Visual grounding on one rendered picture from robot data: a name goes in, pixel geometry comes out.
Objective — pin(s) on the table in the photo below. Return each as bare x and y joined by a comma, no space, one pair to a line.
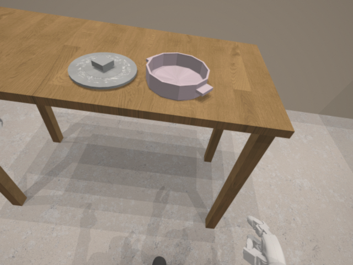
36,50

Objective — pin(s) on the pot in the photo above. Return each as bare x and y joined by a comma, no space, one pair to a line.
177,76

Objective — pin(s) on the knob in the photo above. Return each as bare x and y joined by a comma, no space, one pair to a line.
102,62

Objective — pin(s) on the robot right hand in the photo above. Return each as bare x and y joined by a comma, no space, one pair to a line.
263,252

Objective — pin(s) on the lid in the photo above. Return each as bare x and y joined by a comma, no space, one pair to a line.
84,74

